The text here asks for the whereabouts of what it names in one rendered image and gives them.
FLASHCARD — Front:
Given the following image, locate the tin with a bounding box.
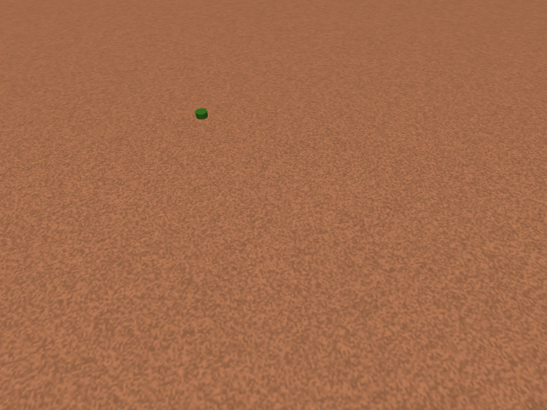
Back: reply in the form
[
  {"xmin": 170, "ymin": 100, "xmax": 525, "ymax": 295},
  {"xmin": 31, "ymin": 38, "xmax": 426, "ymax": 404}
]
[{"xmin": 195, "ymin": 108, "xmax": 208, "ymax": 120}]

